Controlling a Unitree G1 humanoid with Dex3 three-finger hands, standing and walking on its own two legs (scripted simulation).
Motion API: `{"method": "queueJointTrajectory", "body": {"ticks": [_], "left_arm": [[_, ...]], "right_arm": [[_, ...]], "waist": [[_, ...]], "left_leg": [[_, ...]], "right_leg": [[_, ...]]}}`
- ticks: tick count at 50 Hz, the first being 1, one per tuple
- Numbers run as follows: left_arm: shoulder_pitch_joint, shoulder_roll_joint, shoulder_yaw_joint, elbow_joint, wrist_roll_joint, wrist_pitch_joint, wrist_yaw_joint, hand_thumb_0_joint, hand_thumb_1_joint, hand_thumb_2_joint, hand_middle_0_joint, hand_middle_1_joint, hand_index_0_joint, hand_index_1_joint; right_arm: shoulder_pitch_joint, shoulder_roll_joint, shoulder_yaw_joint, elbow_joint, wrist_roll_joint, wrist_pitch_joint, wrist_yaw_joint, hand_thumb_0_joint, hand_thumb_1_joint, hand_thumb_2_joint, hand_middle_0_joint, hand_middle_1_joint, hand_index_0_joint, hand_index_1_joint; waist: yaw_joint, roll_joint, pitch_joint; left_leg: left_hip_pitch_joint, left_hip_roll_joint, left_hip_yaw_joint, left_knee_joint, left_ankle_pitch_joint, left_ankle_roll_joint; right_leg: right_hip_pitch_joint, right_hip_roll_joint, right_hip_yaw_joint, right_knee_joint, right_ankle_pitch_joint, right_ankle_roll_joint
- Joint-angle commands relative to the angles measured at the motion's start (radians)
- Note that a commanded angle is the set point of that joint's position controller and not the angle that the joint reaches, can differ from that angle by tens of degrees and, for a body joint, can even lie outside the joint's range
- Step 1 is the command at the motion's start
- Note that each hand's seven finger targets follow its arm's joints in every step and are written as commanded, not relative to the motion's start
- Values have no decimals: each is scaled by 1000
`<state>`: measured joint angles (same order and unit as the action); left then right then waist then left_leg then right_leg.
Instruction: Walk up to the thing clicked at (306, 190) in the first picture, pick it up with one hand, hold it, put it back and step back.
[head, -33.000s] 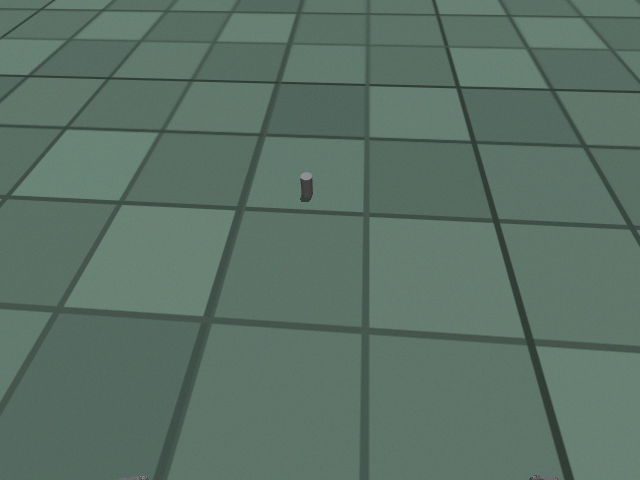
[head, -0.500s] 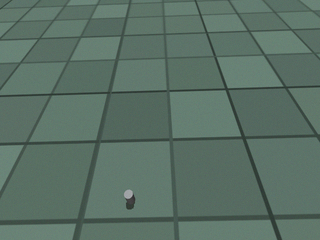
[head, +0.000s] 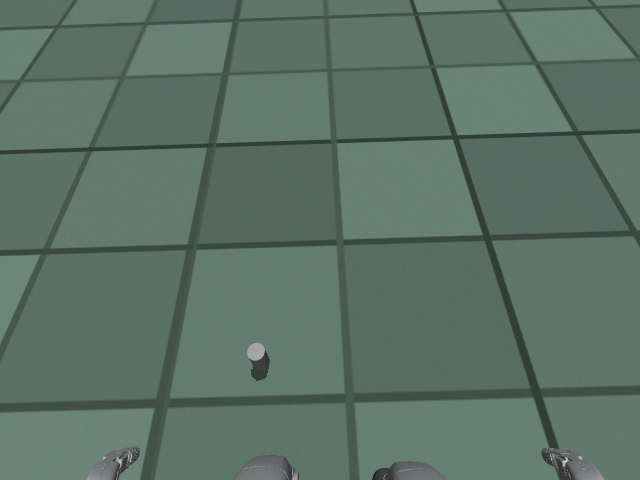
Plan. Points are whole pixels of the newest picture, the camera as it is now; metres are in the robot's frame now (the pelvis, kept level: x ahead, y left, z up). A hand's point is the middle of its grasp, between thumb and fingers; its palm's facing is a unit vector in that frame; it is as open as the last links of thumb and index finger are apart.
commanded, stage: step back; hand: left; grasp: from above
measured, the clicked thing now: (258, 357) +0.46 +0.22 -0.72
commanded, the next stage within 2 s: none
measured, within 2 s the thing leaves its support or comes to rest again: neither
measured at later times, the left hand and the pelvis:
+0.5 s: hand out of the picture +0.04 +0.28 -0.17, palm faces -0.11 -0.92 -0.38, open 7.3 cm; pelvis -0.09 +0.02 -0.02, yaw -5 degrees
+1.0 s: hand out of the picture -0.08 +0.30 -0.16, palm faces +0.00 -0.93 -0.37, open 7.3 cm; pelvis -0.22 +0.03 -0.01, yaw +0 degrees
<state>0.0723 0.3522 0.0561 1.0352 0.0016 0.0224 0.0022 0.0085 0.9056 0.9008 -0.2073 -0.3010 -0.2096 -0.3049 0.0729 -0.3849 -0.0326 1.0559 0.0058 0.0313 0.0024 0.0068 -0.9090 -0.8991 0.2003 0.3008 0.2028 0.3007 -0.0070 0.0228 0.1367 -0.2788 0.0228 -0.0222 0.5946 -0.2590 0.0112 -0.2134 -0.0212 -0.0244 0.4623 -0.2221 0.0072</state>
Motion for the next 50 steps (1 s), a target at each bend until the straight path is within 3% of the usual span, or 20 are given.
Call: {"method": "queueJointTrajectory", "body": {"ticks": [1,4,5,6,8,12,17,23,25,26,27,28,31,36,39,43,44,45,46,50], "left_arm": [[-106,293,67,-151,23,-14,27,0,900,900,-200,-300,-200,-300],[-81,239,48,-176,9,6,24,0,900,900,-200,-300,-200,-300],[-63,196,40,-186,-3,15,24,0,900,900,-200,-300,-200,-300],[-55,182,41,-194,-3,22,31,0,900,900,-200,-300,-200,-300],[-35,190,42,-185,7,28,46,0,900,900,-200,-300,-200,-300],[49,219,49,-175,2,28,39,0,900,900,-200,-300,-200,-300],[18,211,60,-224,10,19,30,0,900,900,-200,-300,-200,-300],[119,196,71,-205,19,6,14,0,900,900,-200,-300,-200,-300],[178,200,77,-181,31,-7,14,0,900,900,-200,-300,-200,-300],[170,261,94,-196,45,-13,14,0,900,900,-200,-300,-200,-300],[128,357,112,-219,23,-7,9,0,900,900,-200,-300,-200,-300],[73,385,113,-265,40,-15,11,0,900,900,-200,-300,-200,-300],[-40,256,86,-297,26,-14,24,0,900,900,-200,-300,-200,-300],[72,227,83,-317,33,-10,32,0,900,900,-200,-300,-200,-300],[73,249,85,-338,31,-2,35,0,900,900,-200,-300,-200,-300],[39,250,71,-354,15,20,19,0,900,900,-200,-300,-200,-300],[68,217,65,-354,14,22,15,0,900,900,-200,-300,-200,-300],[21,207,61,-371,7,16,20,0,900,900,-200,-300,-200,-300],[-44,240,83,-359,25,17,32,0,900,900,-200,-300,-200,-300],[97,225,88,-291,1,21,28,0,900,900,-200,-300,-200,-300]], "right_arm": [[120,-163,-55,-79,-4,7,2,0,-900,-900,200,300,200,300],[122,-199,-66,-96,-17,-13,-4,0,-900,-900,200,300,200,300],[111,-268,-83,-109,-34,-22,-5,0,-900,-900,200,300,200,300],[128,-308,-91,-114,-34,-28,-7,0,-900,-900,200,300,200,300],[88,-309,-95,-150,-30,-30,-18,0,-900,-900,200,300,200,300],[28,-236,-77,-202,-33,-32,-39,0,-900,-900,200,300,200,300],[123,-231,-86,-218,-30,-30,-42,0,-900,-900,200,300,200,300],[59,-264,-85,-263,-26,-18,-35,0,-900,-900,200,300,200,300],[36,-246,-76,-263,-14,-11,-30,0,-900,-900,200,300,200,300],[47,-211,-64,-268,-5,-9,-27,0,-900,-900,200,300,200,300],[5,-176,-60,-280,0,-7,-31,0,-900,-900,200,300,200,300],[7,-205,-75,-265,-9,0,-39,0,-900,-900,200,300,200,300],[127,-199,-64,-210,10,-3,-35,0,-900,-900,200,300,200,300],[118,-187,-49,-241,-6,-14,-42,0,-900,-900,200,300,200,300],[137,-182,-53,-250,-15,-17,-37,0,-900,-900,200,300,200,300],[227,-193,-72,-207,-32,-29,-24,0,-900,-900,200,300,200,300],[208,-243,-86,-218,-45,-34,-23,0,-900,-900,200,300,200,300],[140,-366,-108,-245,-41,-31,-12,0,-900,-900,200,300,200,300],[136,-384,-115,-254,-49,-35,-14,0,-900,-900,200,300,200,300],[29,-253,-73,-270,-41,-40,-33,0,-900,-900,200,300,200,300]], "waist": [[-41,-242,-195],[-31,-66,-174],[-20,105,-184],[-25,145,-190],[-29,135,-213],[18,112,-202],[-40,100,-198],[-1,128,-236],[31,79,-239],[20,-56,-215],[50,-289,-136],[53,-288,-94],[-30,-151,-101],[52,-188,-171],[44,-224,-195],[-12,-152,-199],[0,-14,-202],[-13,235,-168],[-66,200,-139],[44,84,-112]], "left_leg": [[40,-32,-29,208,-223,37],[53,59,-70,-131,333,46],[103,194,-252,-191,559,99],[174,278,-342,-183,769,186],[155,325,-376,-189,716,227],[204,221,-204,-114,634,207],[306,241,-211,-90,637,238],[168,245,-201,-63,394,208],[29,184,-141,10,298,127],[-152,99,-104,92,126,57],[-188,-105,13,293,-244,1],[-150,-113,-86,527,-392,-12],[-197,-150,-151,610,-235,-16],[-246,-111,-96,423,-270,-41],[-143,-48,-51,190,-255,-23],[82,-46,2,-173,64,10],[134,97,-198,-219,73,57],[63,317,-461,-280,193,197],[-56,383,-555,-295,251,290],[6,233,-242,-190,398,205]], "right_leg": [[-37,-305,222,-34,421,-234],[-37,-125,88,183,272,-102],[-117,21,42,339,70,-52],[-223,124,104,477,-374,-47],[-249,122,237,656,-431,-49],[-295,108,202,747,-290,-19],[-303,85,166,562,-306,19],[-82,33,69,187,-193,-19],[82,22,60,-20,26,-51],[142,-105,265,-44,83,-97],[-35,-308,498,-152,108,-262],[-164,-405,613,-166,164,-355],[-65,-215,290,-63,327,-229],[183,-222,253,15,452,-245],[173,-246,263,46,456,-230],[-17,-174,204,131,211,-135],[-137,-95,161,211,23,-85],[-252,94,23,399,-296,-30],[-217,106,171,622,-438,-22],[-281,129,220,827,-285,-27]]}}
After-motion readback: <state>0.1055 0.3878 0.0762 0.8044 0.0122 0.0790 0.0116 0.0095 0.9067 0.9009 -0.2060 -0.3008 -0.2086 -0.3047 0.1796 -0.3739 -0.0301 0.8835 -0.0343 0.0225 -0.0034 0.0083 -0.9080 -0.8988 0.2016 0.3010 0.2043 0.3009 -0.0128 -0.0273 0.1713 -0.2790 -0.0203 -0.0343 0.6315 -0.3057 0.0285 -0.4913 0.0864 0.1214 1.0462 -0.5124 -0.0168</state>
